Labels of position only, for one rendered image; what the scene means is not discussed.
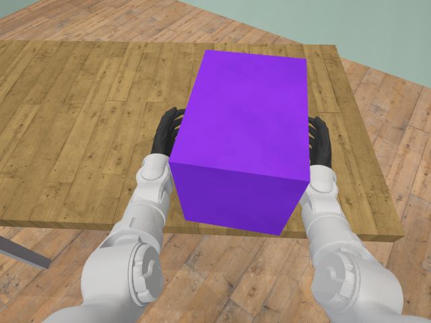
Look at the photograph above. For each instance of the robot left forearm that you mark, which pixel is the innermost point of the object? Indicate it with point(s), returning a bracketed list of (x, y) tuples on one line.
[(146, 213)]

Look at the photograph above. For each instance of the robot right forearm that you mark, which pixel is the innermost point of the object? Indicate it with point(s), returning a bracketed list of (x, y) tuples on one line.
[(325, 224)]

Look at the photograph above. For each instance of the right robot hand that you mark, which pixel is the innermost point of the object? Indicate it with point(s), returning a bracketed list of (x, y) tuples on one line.
[(320, 153)]

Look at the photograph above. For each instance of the robot right upper arm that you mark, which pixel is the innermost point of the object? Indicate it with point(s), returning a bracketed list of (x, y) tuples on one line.
[(353, 290)]

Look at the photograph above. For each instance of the robot left upper arm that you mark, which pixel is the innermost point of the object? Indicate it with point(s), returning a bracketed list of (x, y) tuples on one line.
[(118, 283)]

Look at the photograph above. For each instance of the left robot hand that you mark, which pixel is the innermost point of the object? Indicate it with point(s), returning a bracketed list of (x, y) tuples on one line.
[(166, 133)]

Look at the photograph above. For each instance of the carton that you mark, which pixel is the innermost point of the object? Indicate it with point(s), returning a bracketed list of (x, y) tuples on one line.
[(241, 155)]

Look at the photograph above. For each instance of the table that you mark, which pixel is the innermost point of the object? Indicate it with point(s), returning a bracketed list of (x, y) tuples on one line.
[(77, 119)]

